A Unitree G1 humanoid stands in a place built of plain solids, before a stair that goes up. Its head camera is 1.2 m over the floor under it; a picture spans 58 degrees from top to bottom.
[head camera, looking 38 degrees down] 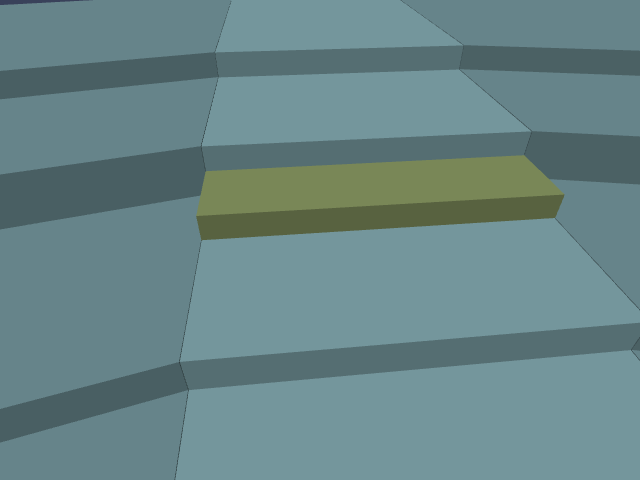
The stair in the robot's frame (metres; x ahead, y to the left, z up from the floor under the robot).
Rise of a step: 0.12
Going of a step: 0.46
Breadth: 1.48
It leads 6 degrees to the left of straight ahead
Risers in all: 3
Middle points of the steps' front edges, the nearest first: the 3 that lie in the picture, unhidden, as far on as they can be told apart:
0.85 -0.32 0.14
1.42 -0.26 0.26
1.77 -0.23 0.38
